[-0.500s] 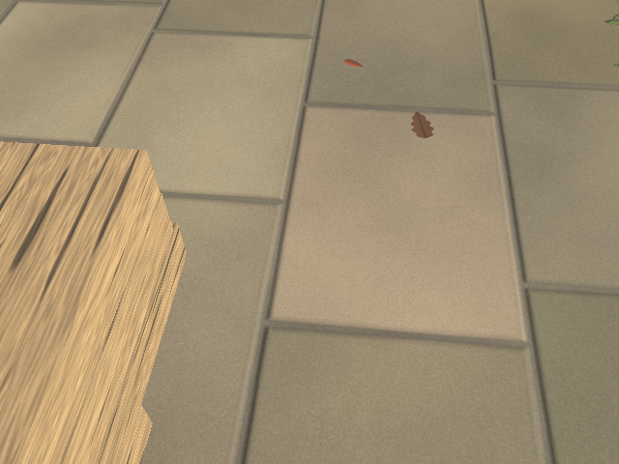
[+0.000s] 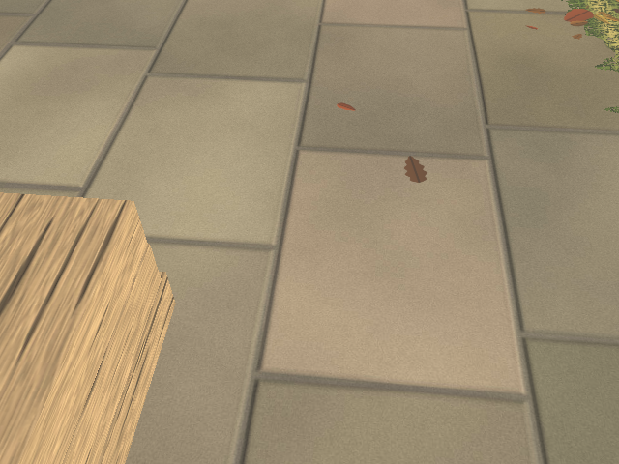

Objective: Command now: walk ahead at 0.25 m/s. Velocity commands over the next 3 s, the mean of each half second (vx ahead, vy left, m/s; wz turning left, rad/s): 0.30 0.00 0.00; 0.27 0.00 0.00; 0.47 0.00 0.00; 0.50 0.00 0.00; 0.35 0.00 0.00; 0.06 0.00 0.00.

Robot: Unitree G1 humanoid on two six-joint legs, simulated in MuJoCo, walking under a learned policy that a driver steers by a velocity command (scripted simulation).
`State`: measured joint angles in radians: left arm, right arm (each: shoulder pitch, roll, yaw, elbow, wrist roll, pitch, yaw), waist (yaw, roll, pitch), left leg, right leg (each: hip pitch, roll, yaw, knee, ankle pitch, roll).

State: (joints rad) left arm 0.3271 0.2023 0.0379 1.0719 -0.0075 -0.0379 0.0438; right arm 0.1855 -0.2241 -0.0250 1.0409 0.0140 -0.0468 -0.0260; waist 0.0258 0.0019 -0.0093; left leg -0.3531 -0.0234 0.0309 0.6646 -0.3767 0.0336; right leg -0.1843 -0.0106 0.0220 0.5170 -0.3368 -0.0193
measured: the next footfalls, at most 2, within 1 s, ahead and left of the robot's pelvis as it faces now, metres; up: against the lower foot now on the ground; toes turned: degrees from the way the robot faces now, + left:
left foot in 0.20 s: +0.13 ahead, +0.13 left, +0.00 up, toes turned +3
right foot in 0.60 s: +0.35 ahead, -0.09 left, +0.00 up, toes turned +0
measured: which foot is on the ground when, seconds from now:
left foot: up 0.00-0.18, down 0.20-0.62, up 0.64-1.00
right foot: down 0.00-0.22, up 0.24-0.58, down 0.60-1.00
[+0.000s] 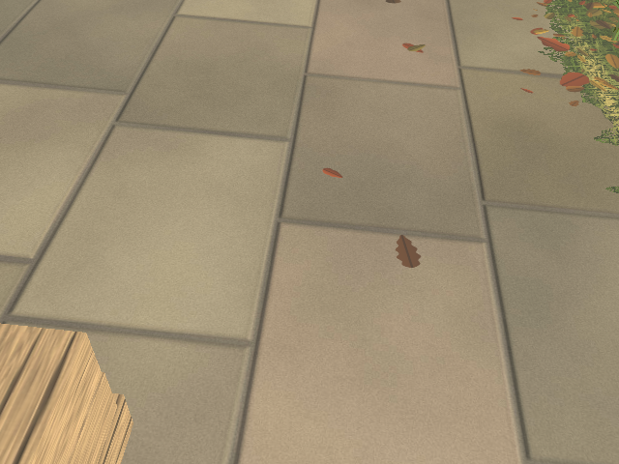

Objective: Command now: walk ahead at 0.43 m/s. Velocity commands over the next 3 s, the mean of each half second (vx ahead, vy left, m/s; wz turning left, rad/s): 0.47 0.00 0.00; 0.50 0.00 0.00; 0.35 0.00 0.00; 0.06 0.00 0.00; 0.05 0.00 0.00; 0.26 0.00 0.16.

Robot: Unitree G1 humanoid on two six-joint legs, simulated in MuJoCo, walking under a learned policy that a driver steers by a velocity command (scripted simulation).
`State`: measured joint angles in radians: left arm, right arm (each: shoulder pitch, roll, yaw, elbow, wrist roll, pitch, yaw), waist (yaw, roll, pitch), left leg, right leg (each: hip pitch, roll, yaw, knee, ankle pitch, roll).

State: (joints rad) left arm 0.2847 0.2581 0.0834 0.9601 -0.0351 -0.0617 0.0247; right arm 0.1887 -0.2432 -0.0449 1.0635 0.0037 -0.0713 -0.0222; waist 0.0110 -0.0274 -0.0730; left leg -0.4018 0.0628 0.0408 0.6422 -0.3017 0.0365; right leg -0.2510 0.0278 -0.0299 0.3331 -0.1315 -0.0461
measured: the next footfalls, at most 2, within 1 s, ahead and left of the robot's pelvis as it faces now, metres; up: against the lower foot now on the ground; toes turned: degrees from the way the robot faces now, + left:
left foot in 0.04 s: +0.07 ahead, +0.12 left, +0.00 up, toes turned +2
right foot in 0.58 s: +0.42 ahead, -0.13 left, +0.00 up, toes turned -2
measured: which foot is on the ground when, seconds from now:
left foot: up 0.00-0.02, down 0.04-0.60, up 0.62-1.00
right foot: down 0.00-0.04, up 0.06-0.56, down 0.58-1.00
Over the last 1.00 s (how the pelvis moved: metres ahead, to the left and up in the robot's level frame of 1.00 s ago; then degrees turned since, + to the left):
0.28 0.02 0.01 0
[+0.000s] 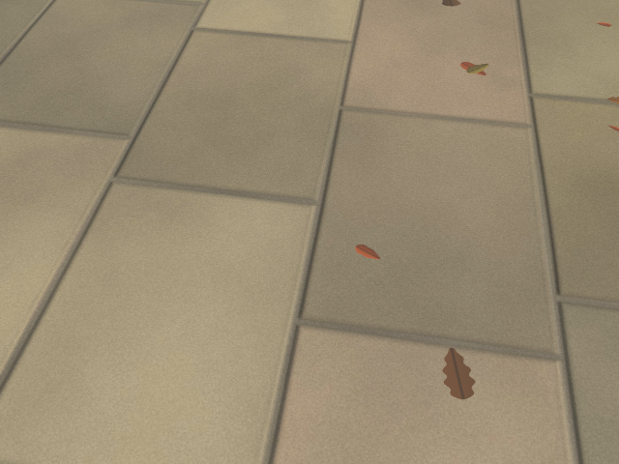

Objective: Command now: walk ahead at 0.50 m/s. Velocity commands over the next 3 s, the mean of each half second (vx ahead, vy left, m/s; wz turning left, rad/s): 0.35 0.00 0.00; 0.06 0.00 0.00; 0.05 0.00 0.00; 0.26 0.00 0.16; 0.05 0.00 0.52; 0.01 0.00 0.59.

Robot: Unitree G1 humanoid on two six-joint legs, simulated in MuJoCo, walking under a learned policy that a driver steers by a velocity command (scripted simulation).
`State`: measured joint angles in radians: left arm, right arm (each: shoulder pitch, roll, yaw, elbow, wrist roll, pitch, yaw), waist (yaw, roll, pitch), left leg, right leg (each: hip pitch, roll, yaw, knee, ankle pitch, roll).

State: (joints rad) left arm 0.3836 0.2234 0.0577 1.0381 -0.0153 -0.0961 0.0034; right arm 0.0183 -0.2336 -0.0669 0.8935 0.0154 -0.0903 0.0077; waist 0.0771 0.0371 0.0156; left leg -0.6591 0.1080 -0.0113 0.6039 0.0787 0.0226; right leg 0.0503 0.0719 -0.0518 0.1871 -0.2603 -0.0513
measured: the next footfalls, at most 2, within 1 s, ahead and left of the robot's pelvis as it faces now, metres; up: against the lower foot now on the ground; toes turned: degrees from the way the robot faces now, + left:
left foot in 0.12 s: +0.29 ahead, +0.13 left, +0.00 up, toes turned +2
right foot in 0.58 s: +0.42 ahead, -0.10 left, +0.00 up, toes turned -1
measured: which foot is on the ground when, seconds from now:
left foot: up 0.00-0.10, down 0.12-1.00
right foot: down 0.00-0.14, up 0.16-0.56, down 0.58-1.00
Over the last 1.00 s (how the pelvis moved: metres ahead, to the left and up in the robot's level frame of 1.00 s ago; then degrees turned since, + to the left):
0.49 -0.03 0.00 0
